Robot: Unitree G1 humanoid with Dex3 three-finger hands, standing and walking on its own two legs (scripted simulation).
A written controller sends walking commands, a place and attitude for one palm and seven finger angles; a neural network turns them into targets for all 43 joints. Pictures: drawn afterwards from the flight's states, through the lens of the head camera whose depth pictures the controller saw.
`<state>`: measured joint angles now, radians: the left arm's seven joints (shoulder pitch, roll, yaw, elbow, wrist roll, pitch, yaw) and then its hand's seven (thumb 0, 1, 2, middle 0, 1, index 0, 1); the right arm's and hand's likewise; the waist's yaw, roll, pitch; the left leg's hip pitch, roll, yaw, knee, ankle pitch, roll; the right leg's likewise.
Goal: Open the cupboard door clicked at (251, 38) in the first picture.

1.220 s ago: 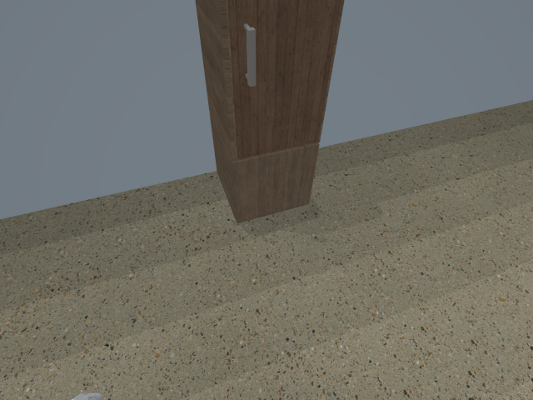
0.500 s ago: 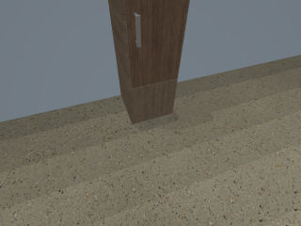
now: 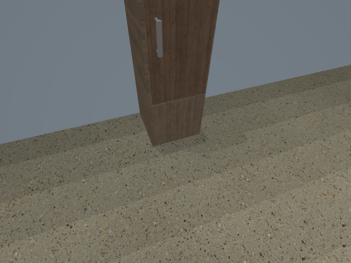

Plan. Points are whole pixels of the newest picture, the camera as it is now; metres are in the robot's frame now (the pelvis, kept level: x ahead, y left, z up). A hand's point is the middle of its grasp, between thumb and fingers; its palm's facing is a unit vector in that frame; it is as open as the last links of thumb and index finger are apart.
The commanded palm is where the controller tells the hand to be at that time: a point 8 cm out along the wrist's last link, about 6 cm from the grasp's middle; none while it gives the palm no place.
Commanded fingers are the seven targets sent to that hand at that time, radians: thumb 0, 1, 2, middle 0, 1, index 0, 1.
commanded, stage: look at it before walking up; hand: left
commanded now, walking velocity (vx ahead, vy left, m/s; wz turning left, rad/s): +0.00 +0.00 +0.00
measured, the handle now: (158, 37) +1.03 +0.14 +0.06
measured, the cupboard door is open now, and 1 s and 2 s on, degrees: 0 0 0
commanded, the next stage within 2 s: walk to a spot facing it in 0.22 s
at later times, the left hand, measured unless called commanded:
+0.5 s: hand out of the picture +0.07 +0.24 -0.16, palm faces -0.06 -0.94 -0.33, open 7.4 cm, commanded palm none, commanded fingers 0.00 0.90 0.90 -0.20 -0.30 -0.20 -0.30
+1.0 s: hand out of the picture +0.06 +0.17 -0.17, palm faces -0.23 -0.94 -0.24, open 7.4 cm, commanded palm none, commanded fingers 0.00 0.90 0.90 -0.20 -0.30 -0.20 -0.30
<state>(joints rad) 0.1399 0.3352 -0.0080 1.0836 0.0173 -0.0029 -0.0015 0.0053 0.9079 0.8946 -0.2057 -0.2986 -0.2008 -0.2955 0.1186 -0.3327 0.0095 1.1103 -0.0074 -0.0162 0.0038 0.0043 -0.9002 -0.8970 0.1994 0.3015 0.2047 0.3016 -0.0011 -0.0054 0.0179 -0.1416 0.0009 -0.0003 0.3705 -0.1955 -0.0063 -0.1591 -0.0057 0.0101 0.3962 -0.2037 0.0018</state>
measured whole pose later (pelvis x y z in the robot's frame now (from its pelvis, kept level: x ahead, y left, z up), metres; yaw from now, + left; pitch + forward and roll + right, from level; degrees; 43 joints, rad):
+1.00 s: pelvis -0.03 -0.01 -0.01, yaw -18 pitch +1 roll +2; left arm 0.28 0.19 0.05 0.91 0.02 0.04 0.00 0.01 0.91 0.89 -0.21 -0.30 -0.20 -0.30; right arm 0.14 -0.24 -0.06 0.93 -0.01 0.04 -0.02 0.01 -0.90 -0.90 0.20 0.30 0.20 0.30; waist 0.04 -0.01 0.05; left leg -0.42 0.02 -0.02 0.96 -0.39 -0.05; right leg -0.34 0.09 0.15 0.48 -0.15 -0.05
